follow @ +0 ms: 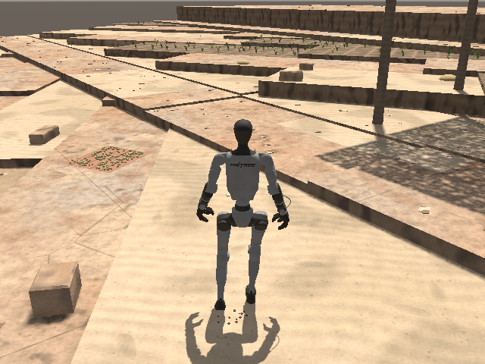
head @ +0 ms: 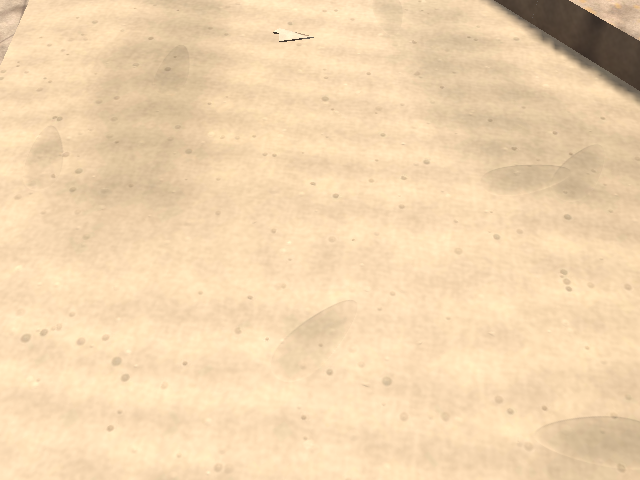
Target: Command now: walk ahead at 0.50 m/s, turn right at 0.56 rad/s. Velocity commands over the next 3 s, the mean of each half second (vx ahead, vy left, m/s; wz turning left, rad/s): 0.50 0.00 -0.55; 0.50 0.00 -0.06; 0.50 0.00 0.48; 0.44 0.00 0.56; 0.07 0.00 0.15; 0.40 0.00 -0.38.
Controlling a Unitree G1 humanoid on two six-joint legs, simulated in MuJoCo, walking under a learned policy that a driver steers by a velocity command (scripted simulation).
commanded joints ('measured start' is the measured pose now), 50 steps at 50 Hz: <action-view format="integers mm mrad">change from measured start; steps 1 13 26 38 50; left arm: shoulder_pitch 80 201 102 -134 131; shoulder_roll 99 148 112 25 80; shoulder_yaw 26 34 8 -30 0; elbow -54 -51 -117 -175 -92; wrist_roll -1 -7 11 3 23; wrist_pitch -21 -2 -7 -25 -35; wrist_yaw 9 62 55 25 33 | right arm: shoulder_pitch -57 -319 -12 103 36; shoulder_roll -132 -65 -80 -176 -142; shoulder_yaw -29 -5 -20 -31 -10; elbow -116 -213 -127 -26 -66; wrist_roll -22 -24 -37 -3 3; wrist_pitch -50 -17 -16 4 14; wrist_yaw -6 19 30 26 14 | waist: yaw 16 83 -31 -82 63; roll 18 -95 61 80 -108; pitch -146 -73 -64 -38 -139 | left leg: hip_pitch -423 -265 204 167 -485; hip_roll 63 -37 211 155 58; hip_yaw -101 -46 -408 -108 -98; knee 10 -657 -996 -1060 -13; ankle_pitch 111 538 182 464 97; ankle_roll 19 -56 213 200 16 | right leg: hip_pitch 431 239 -280 -128 478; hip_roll -283 -163 -132 -138 -383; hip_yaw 480 335 199 59 372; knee -346 -341 596 0 -367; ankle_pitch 166 201 -143 209 -8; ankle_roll -199 -107 82 111 -103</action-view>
